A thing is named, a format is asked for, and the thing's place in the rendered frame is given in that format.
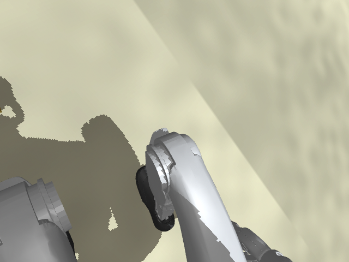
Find right robot foot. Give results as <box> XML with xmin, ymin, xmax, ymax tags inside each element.
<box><xmin>136</xmin><ymin>166</ymin><xmax>175</xmax><ymax>231</ymax></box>

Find right robot hand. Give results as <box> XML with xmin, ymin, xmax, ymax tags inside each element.
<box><xmin>231</xmin><ymin>221</ymin><xmax>271</xmax><ymax>262</ymax></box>

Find left robot foot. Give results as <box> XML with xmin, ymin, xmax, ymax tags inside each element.
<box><xmin>66</xmin><ymin>231</ymin><xmax>76</xmax><ymax>257</ymax></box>

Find right robot arm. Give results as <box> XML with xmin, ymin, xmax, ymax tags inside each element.
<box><xmin>260</xmin><ymin>249</ymin><xmax>292</xmax><ymax>262</ymax></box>

